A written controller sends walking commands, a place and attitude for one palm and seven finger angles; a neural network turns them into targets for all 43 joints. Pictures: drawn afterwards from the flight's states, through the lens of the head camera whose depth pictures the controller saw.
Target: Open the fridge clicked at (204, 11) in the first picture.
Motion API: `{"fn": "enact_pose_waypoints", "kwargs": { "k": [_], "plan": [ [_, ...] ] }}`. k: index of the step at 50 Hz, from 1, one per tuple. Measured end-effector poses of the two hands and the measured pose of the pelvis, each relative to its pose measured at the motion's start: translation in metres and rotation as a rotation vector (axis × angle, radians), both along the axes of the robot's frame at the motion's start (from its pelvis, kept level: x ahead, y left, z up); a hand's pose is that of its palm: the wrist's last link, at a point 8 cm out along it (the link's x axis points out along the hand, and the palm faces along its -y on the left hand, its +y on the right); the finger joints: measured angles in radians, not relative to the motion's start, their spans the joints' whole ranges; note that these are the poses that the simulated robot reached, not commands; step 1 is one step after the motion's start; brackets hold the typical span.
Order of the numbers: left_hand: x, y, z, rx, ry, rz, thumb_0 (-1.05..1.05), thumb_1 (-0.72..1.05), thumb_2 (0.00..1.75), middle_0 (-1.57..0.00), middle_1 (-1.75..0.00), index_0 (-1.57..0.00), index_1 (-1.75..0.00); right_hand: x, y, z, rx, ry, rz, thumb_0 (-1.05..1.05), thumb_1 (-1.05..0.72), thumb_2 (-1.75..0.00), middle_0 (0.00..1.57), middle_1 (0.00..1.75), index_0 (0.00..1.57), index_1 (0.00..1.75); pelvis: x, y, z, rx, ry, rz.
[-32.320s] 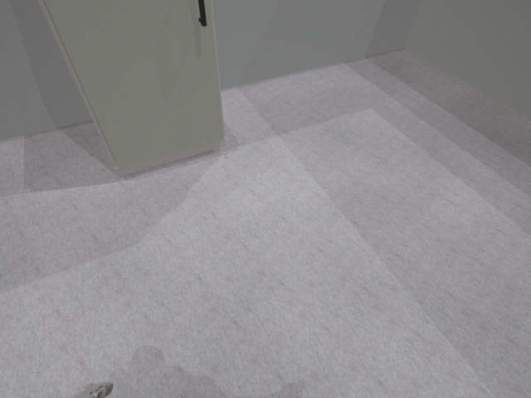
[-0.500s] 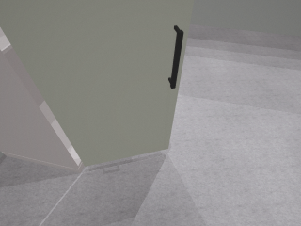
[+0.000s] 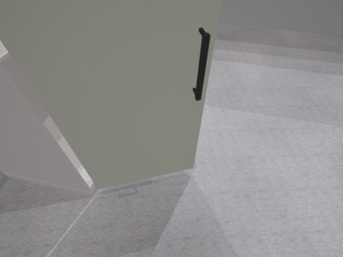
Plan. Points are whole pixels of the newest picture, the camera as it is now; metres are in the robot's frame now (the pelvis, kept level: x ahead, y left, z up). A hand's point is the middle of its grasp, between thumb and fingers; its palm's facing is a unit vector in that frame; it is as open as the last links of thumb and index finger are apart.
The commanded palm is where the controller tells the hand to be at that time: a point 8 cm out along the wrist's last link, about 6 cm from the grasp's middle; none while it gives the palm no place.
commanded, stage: look to check the result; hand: right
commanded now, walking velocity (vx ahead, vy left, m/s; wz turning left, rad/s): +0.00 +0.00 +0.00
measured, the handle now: (199, 67) +0.67 -0.04 +0.07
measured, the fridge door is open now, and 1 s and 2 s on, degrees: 64 64 64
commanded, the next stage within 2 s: stand and wait in 0.10 s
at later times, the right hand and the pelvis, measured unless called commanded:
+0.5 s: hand out of the picture +0.04 -0.19 -0.18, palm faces +0.02 +0.98 -0.21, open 7.4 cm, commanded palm none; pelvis +0.01 +0.00 +0.00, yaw +0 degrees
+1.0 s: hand out of the picture +0.06 -0.21 -0.17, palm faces +0.01 +0.97 -0.25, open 7.4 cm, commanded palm none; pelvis +0.01 +0.01 +0.00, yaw +0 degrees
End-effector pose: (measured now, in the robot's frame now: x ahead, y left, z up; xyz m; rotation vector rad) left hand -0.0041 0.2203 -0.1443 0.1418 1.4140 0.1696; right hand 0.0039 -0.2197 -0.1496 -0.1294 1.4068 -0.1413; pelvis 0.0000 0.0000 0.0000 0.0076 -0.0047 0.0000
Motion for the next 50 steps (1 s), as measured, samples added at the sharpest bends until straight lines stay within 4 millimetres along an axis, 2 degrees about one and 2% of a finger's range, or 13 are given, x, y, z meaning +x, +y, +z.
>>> {"fn": "enact_pose_waypoints", "kwargs": {
  "k": [22,50],
  "plan": [
    [0.028,0.011,0.003,0.024,-0.042,-0.031,0.01,0.91,0.9,-0.2,-0.3,-0.2,-0.3,0.025,-0.015,0.005,-0.027,-0.043,0.01,0.0,-0.9,-0.9,0.2,0.3,0.2,0.3,0.006,-0.001,0.001,-0.002,-0.001,-0.007],
    [0.059,0.047,0.015,0.085,-0.104,-0.063,0.01,0.9,0.9,-0.2,-0.3,-0.2,-0.3,0.051,-0.035,0.016,-0.083,-0.104,0.039,0.0,-0.9,-0.9,0.2,0.3,0.2,0.3,0.006,0.006,0.004,-0.003,-0.006,-0.008]
  ]
}}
